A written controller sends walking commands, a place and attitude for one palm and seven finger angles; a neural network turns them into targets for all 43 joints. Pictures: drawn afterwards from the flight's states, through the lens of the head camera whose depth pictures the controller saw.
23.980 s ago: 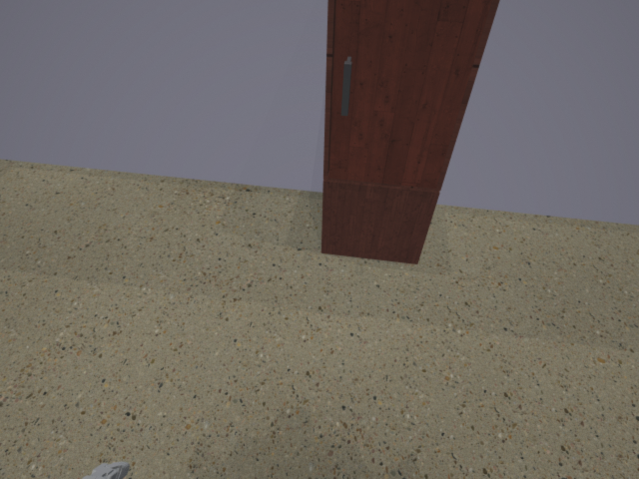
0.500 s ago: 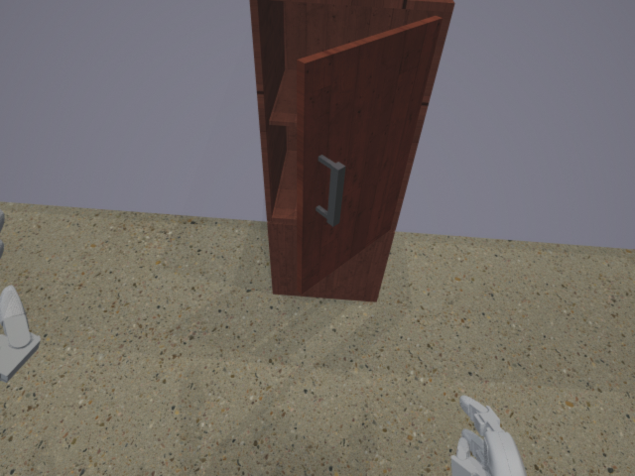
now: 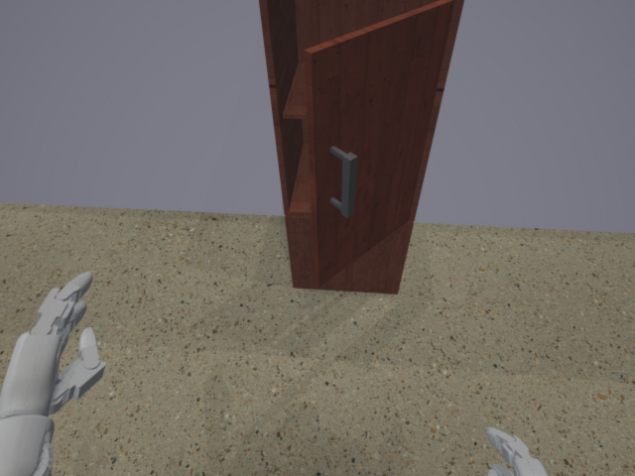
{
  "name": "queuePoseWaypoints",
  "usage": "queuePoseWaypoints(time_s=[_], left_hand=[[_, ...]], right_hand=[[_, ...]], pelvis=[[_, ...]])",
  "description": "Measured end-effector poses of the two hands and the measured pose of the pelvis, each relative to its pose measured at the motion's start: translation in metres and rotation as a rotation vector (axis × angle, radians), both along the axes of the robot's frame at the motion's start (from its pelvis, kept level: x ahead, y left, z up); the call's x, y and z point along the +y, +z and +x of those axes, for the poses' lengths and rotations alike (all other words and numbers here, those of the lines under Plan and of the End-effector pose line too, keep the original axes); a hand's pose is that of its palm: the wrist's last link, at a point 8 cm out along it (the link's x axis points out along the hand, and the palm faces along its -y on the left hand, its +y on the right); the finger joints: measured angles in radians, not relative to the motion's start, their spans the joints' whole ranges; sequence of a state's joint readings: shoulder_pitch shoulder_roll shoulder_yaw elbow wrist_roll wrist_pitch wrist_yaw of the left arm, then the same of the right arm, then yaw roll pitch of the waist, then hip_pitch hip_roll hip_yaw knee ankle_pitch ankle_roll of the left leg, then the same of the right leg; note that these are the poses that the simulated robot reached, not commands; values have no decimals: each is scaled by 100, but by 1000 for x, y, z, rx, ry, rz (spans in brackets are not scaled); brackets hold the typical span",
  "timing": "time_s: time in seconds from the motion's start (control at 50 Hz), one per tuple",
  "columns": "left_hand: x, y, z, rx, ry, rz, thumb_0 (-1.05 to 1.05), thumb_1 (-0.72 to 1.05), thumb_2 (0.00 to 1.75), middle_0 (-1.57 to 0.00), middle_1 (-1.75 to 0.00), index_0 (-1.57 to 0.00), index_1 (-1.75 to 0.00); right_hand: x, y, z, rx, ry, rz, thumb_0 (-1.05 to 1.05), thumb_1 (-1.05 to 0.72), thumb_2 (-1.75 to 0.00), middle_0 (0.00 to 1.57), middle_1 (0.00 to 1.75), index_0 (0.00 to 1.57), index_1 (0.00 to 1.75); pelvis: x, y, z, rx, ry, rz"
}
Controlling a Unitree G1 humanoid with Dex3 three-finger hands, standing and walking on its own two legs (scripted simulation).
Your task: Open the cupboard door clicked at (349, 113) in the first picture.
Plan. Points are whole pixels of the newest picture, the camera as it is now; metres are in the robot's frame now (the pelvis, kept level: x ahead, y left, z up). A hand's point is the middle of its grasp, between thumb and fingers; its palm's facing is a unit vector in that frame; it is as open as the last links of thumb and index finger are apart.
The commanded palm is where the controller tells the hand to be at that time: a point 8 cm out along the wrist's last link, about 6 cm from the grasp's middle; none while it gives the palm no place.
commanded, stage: let the arm hang, fingers relaxed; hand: left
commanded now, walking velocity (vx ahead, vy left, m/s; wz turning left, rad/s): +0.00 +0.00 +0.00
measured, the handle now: (341, 182) +0.64 +0.00 +0.00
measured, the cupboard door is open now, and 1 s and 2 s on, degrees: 47 47 47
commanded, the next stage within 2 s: look to check the result in 1.02 s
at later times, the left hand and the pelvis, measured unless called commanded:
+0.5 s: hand out of the picture -0.04 +0.19 -0.17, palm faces +0.05 -0.97 -0.23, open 7.3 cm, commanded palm none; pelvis +0.01 -0.01 +0.00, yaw +1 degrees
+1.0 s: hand out of the picture +0.03 +0.15 -0.17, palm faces +0.05 -0.98 -0.17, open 7.3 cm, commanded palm none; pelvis +0.03 -0.02 +0.01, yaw +0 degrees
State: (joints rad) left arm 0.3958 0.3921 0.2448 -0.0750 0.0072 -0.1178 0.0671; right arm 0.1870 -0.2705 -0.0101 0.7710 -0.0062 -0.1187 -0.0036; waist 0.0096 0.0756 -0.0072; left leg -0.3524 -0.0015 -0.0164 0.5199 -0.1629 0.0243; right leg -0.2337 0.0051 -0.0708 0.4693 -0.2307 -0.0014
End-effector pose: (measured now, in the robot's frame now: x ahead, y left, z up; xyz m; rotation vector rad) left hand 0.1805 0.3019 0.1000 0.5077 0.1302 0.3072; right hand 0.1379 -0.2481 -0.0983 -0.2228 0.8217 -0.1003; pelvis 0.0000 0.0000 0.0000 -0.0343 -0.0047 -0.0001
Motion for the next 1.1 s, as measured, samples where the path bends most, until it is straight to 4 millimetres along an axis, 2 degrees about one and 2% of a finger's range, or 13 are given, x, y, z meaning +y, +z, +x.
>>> queuePoseWaypoints(time_s=[0.06, 0.12, 0.18, 0.22, 0.24, 0.3, 0.36, 0.44, 0.52, 0.58, 0.66, 0.9, 1.1], left_hand=[[-8, -93, -9, 383, 45, -128, 1, 90, 90, -19, -30, -20, -30], [-35, -169, -44, 690, 54, -253, 1, 91, 90, -19, -30, -19, -30], [-70, -223, -86, 907, 61, -384, 2, 91, 90, -19, -30, -19, -30], [-89, -244, -113, 1012, 85, -459, 2, 92, 89, -20, -30, -20, -30], [-89, -250, -125, 1039, 123, -476, 1, 95, 89, -20, -30, -20, -30], [-88, -257, -157, 1125, 179, -506, 1, 98, 89, -20, -30, -20, -30], [-84, -254, -187, 1195, 234, -512, 1, 97, 89, -20, -30, -20, -30], [-75, -243, -215, 1263, 302, -489, 1, 94, 89, -20, -30, -20, -30], [-67, -234, -227, 1294, 345, -458, 1, 93, 89, -20, -30, -20, -30], [-65, -230, -225, 1291, 357, -443, 1, 92, 89, -20, -30, -20, -30], [-69, -231, -211, 1266, 343, -442, 1, 91, 90, -19, -30, -20, -30], [-104, -243, -157, 1185, 237, -506, 1, 91, 90, -19, -30, -20, -30], [-105, -243, -160, 1213, 262, -513, 1, 92, 89, -20, -30, -20, -30]], right_hand=[[-9, -18, -8, 84, -13, -2, 1, -91, -90, 20, 30, 20, 30], [-16, -24, -27, 165, -41, -18, 1, -91, -90, 20, 30, 20, 30], [-21, -24, -55, 274, -65, -50, 1, -91, -90, 20, 30, 20, 30], [-22, -23, -76, 355, -79, -68, 1, -91, -90, 20, 30, 20, 30], [-22, -23, -86, 395, -83, -74, 1, -91, -90, 20, 30, 20, 30], [-18, -23, -110, 500, -92, -77, 1, -91, -90, 20, 30, 20, 30], [-11, -28, -126, 563, -100, -56, 1, -91, -90, 20, 30, 20, 30], [2, -38, -133, 592, -104, -7, 1, -91, -90, 20, 30, 20, 30], [15, -46, -131, 587, -103, 43, 1, -91, -90, 20, 30, 20, 30], [23, -50, -127, 577, -102, 71, 0, -91, -90, 20, 30, 20, 30], [25, -52, -127, 582, -107, 81, 1, -92, -90, 20, 30, 20, 30], [23, -46, -128, 594, -135, 73, 0, -91, -90, 20, 30, 20, 30], [24, -46, -124, 614, -137, 74, 0, -91, -90, 19, 30, 20, 30]], pelvis=[[2, -5, -3, 0, -3, 11], [-2, -7, -3, -8, -4, 21], [-6, -8, -2, -19, 3, 26], [-9, -7, 0, -23, 8, 24], [-11, -6, 0, -23, 12, 21], [-13, -3, 2, -22, 24, 14], [-13, -1, 4, -22, 29, 10], [-11, 2, 6, -26, 27, 12], [-10, 3, 8, -29, 21, 18], [-10, 3, 11, -32, 17, 23], [-10, 4, 14, -34, 11, 28], [-14, 5, 25, -35, 6, 35], [-18, 5, 33, -31, 11, 33]])
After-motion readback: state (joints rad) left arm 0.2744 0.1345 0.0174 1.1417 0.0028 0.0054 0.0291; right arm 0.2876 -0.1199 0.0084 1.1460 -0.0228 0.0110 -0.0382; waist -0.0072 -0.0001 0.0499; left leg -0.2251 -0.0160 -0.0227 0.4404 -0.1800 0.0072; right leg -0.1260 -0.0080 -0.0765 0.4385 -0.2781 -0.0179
